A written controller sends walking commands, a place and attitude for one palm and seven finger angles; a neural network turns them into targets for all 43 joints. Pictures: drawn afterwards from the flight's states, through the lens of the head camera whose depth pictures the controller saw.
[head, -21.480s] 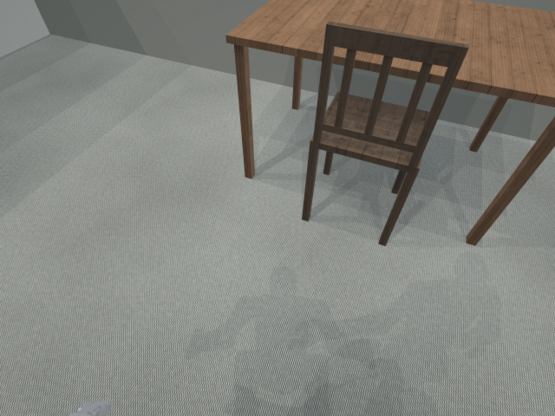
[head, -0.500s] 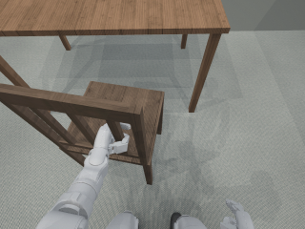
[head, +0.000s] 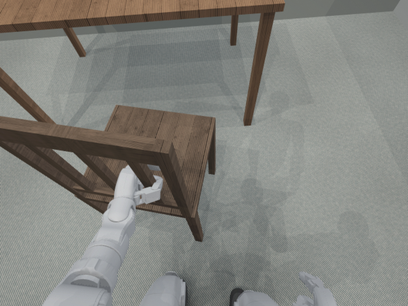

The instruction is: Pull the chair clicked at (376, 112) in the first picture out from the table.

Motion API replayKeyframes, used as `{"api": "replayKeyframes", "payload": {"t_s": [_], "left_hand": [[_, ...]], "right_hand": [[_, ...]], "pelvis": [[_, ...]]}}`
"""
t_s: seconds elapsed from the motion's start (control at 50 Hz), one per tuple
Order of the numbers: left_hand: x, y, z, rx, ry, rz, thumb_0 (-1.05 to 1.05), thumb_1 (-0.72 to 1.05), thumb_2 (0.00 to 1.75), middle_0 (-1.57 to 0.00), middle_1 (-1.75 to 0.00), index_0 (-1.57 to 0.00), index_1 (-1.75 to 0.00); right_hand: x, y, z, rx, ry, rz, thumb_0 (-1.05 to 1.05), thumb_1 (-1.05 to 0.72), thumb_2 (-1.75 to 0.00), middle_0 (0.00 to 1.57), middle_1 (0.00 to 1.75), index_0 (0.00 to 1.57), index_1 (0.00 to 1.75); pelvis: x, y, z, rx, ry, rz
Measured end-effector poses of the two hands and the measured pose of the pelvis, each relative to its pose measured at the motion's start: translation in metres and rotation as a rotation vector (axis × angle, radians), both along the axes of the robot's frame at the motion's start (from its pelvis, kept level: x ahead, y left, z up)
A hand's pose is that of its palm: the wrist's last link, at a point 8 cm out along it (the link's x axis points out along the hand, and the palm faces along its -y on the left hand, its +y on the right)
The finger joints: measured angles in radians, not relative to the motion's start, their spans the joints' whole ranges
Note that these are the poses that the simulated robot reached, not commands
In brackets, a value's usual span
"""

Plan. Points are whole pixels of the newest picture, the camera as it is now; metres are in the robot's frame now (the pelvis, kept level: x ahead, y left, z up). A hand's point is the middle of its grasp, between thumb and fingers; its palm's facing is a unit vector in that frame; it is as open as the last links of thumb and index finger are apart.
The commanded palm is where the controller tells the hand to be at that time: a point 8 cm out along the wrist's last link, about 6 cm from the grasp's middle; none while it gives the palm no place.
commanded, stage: step backward, pulling the chair out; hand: left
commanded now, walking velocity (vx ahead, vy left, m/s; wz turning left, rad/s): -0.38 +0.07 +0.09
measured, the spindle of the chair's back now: (106, 175) +0.39 +0.24 -0.08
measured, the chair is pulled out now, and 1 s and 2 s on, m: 0.44 0.61 0.61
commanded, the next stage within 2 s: stop walking, hand still on the chair in 0.30 s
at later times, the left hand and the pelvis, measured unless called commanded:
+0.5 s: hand (157, 250) +0.22 +0.10 -0.06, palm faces -0.07 -0.99 -0.14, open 5.8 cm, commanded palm +0.20 +0.16 -0.05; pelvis -0.10 +0.00 -0.01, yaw +3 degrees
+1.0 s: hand (155, 273) +0.18 +0.10 -0.06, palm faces -0.11 -0.99 -0.13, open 5.8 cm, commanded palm +0.16 +0.16 -0.05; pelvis -0.08 +0.02 +0.00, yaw +2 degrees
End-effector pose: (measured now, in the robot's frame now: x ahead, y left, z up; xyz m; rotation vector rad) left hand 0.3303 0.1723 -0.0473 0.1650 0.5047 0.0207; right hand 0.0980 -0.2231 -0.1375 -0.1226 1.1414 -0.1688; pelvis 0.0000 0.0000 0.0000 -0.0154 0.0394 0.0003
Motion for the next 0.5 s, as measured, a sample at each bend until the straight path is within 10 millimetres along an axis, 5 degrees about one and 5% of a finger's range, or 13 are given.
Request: {"api": "replayKeyframes", "payload": {"t_s": [0.22,0.32,0.5], "left_hand": [[-0.056,-0.017,0.000,-0.020,0.017,-0.062,0.10,0.64,0.75,-0.30,-1.26,-0.50,-1.45],[-0.083,-0.014,0.000,-0.024,0.018,-0.091,0.09,0.64,0.75,-0.29,-1.29,-0.50,-1.45],[-0.127,-0.015,0.000,-0.025,0.026,-0.045,0.12,0.61,0.80,-0.32,-1.24,-0.50,-1.45]], "right_hand": [[-0.039,-0.042,0.019,-0.204,-0.013,0.023,0.00,-0.91,-0.89,0.20,0.30,0.20,0.30],[-0.052,-0.027,0.026,-0.179,-0.049,0.040,0.00,-0.91,-0.89,0.19,0.30,0.20,0.30],[-0.085,0.005,0.010,-0.036,-0.084,0.039,0.00,-0.91,-0.89,0.20,0.30,0.20,0.30]], "pelvis": [[-0.048,0.014,-0.002,0.015,0.025,0.068],[-0.072,0.014,-0.002,0.035,0.008,0.042],[-0.104,0.005,-0.006,0.013,-0.018,0.045]]}}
